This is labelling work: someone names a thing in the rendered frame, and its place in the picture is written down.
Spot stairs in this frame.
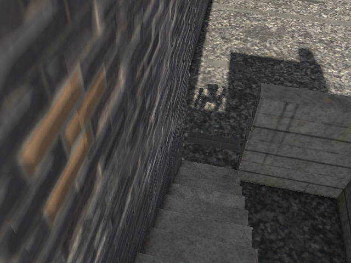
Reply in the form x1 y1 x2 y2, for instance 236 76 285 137
134 160 258 263

